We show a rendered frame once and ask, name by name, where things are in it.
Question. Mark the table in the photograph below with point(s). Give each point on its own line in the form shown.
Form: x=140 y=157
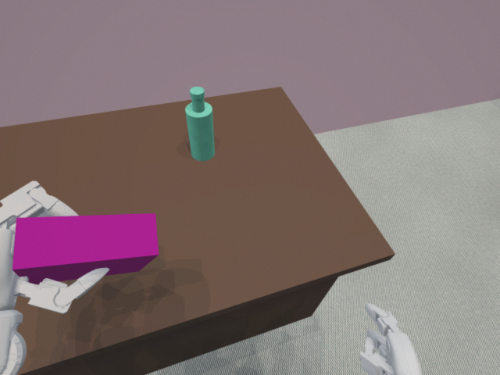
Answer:
x=249 y=241

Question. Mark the robot right hand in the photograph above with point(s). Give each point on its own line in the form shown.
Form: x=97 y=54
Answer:
x=396 y=356

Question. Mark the sponge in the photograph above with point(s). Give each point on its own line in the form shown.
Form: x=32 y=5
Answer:
x=67 y=247

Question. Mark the robot left hand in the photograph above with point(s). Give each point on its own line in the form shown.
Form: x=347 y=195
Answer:
x=32 y=201

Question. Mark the robot left forearm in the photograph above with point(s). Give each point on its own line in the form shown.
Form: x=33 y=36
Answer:
x=13 y=347

